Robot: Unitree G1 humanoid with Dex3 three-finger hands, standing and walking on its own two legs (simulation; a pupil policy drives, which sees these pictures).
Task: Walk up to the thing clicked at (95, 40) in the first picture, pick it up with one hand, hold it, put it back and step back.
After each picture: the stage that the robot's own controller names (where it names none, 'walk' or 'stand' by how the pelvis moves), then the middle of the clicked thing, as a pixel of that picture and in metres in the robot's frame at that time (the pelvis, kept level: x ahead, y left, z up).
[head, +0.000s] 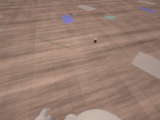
stand; (95, 40) +1.89 -0.12 -0.72
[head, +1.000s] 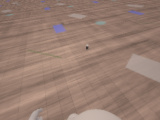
walk; (87, 47) +1.75 +0.19 -0.69
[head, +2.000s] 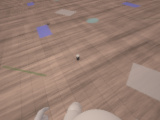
walk; (77, 57) +1.17 +0.34 -0.72
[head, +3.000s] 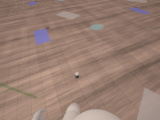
walk; (77, 75) +0.75 +0.25 -0.72
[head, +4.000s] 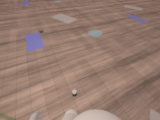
walk; (74, 93) +0.47 +0.18 -0.70
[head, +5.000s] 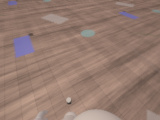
stand; (69, 100) +0.34 +0.23 -0.71
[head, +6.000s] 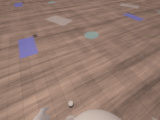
stand; (70, 104) +0.31 +0.20 -0.72
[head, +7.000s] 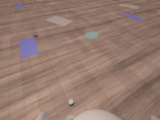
stand; (71, 102) +0.34 +0.21 -0.73
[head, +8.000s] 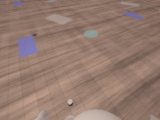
stand; (70, 102) +0.32 +0.22 -0.73
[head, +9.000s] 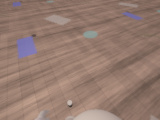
stand; (70, 103) +0.31 +0.22 -0.73
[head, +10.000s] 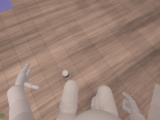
go down; (65, 74) +0.37 +0.24 -0.47
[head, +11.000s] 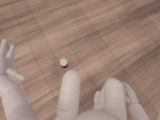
go down; (64, 63) +0.40 +0.26 -0.31
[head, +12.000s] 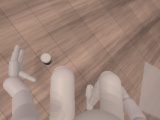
close in; (46, 59) +0.38 +0.29 -0.24
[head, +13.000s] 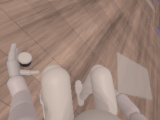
close; (25, 60) +0.38 +0.30 -0.21
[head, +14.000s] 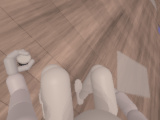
lift; (24, 59) +0.37 +0.31 -0.22
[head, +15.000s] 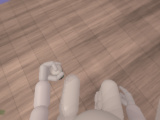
lift; (57, 72) +0.30 +0.23 -0.06
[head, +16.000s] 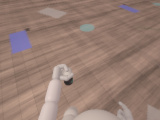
hold; (67, 76) +0.32 +0.16 +0.00
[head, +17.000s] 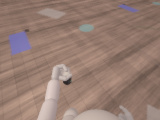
hold; (66, 76) +0.33 +0.17 -0.02
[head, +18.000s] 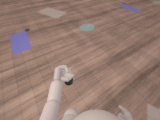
crouch; (68, 77) +0.33 +0.16 -0.02
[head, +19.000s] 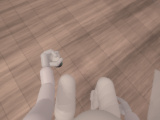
crouch; (56, 60) +0.41 +0.23 -0.12
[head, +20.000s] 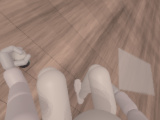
lower; (21, 59) +0.39 +0.31 -0.22
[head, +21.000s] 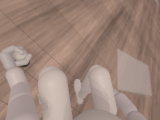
lower; (22, 58) +0.38 +0.31 -0.22
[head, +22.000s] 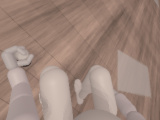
lower; (23, 58) +0.37 +0.31 -0.22
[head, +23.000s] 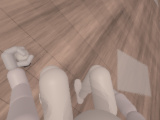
lower; (23, 59) +0.37 +0.31 -0.22
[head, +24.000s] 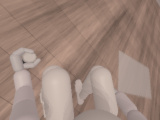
open; (28, 59) +0.36 +0.29 -0.22
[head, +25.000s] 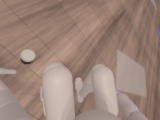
rise; (27, 57) +0.36 +0.29 -0.22
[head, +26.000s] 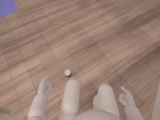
walk; (68, 73) +0.39 +0.23 -0.46
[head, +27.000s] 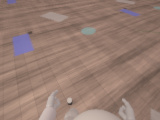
stand; (69, 101) +0.33 +0.20 -0.66
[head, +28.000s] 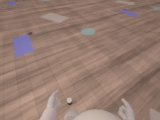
stand; (69, 101) +0.34 +0.21 -0.67
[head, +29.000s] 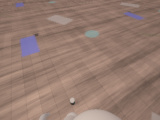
stand; (72, 101) +0.35 +0.20 -0.72
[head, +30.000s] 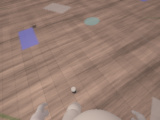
walk; (73, 90) +0.39 +0.23 -0.69
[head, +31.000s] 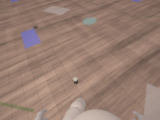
walk; (75, 80) +0.56 +0.26 -0.70
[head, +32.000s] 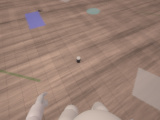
walk; (78, 59) +0.90 +0.19 -0.69
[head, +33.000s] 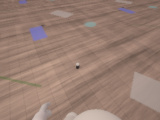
stand; (77, 65) +0.98 +0.22 -0.71
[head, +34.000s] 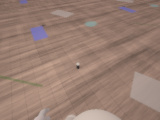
stand; (77, 65) +0.98 +0.22 -0.72
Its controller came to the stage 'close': yes
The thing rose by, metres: 0.70
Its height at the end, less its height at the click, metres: +0.00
